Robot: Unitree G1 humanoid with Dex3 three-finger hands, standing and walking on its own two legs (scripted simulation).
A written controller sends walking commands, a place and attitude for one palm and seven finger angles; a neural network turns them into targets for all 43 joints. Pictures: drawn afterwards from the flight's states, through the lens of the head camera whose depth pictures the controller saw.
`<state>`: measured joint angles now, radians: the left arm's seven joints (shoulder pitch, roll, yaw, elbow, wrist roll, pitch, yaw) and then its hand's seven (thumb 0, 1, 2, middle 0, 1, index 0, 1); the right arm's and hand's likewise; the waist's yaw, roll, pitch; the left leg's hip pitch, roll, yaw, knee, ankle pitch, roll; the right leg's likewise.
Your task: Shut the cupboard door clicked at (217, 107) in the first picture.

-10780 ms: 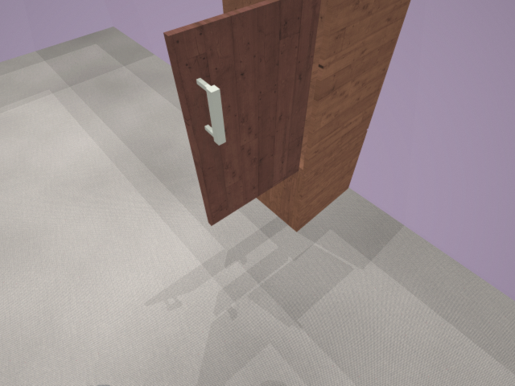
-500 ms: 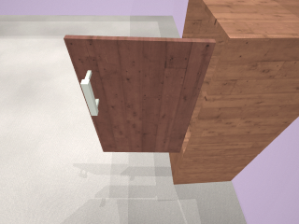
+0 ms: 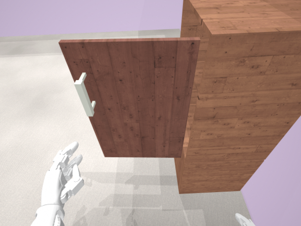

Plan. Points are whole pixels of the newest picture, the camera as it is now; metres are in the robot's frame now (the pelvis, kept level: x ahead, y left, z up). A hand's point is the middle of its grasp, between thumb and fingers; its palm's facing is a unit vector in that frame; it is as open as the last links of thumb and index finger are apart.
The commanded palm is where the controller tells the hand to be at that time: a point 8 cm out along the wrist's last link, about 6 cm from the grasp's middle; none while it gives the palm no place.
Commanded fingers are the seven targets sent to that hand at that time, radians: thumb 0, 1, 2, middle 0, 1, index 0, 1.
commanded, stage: raise the hand and make a fist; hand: left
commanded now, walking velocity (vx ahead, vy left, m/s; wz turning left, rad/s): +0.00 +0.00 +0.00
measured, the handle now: (87, 95) +0.49 +0.21 +0.11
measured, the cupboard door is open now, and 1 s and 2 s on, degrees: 86 86 86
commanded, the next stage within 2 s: bring the fist close to the handle in 1.68 s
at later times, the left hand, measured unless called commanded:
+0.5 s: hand (90, 198) +0.20 +0.16 +0.02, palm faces -0.15 -0.99 -0.03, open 4.6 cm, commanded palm +0.15 +0.23 +0.03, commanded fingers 0.00 0.90 0.90 -0.88 -1.04 -0.88 -1.04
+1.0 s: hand (59, 174) +0.23 +0.21 +0.09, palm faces +0.03 -1.00 -0.05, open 3.1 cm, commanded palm +0.20 +0.26 +0.08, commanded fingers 0.00 0.90 0.90 -1.30 -1.50 -1.30 -1.50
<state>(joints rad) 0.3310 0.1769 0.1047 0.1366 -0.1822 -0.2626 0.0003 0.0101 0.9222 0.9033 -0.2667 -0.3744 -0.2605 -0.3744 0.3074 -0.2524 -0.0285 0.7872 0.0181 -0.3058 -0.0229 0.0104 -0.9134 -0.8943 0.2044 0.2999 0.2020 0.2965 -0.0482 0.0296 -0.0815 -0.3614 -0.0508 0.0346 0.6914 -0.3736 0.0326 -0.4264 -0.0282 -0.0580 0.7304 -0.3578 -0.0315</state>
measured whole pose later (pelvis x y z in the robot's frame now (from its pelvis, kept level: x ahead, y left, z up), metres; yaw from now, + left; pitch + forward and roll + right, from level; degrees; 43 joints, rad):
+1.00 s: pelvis +0.01 +0.02 -0.02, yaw -1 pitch +7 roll -2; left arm 0.41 0.25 0.18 -0.25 -0.30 -0.23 -0.20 0.01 0.90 0.90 -1.16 -1.35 -1.16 -1.35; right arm 0.25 -0.23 0.03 0.50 0.03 -0.25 -0.06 0.01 -0.91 -0.89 0.20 0.30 0.20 0.30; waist 0.03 0.03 -0.09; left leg -0.53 -0.04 -0.01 0.88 -0.48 0.05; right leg -0.55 0.00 -0.07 0.83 -0.40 -0.01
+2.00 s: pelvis +0.00 -0.02 +0.00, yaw +0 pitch +3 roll +0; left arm 0.15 0.28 0.24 -0.03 -0.30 -0.14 -0.21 0.01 0.90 0.90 -1.30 -1.50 -1.30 -1.50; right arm 0.24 -0.25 0.05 0.61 0.05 -0.26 -0.09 0.01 -0.91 -0.89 0.20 0.30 0.20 0.30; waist 0.03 0.05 -0.03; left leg -0.37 -0.01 -0.04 0.71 -0.39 0.00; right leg -0.41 0.03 -0.09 0.69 -0.33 -0.06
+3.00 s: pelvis +0.02 +0.01 +0.01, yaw -2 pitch +6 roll +0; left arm -0.30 0.30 0.26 0.45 -0.23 -0.15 -0.20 0.01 0.90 0.90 -1.30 -1.50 -1.29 -1.50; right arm 0.29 -0.26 0.02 0.64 0.05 -0.12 -0.07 0.01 -0.91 -0.89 0.20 0.30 0.20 0.30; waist -0.02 0.03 -0.05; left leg -0.38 -0.03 0.01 0.65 -0.38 0.04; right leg -0.43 0.02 -0.03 0.64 -0.31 -0.02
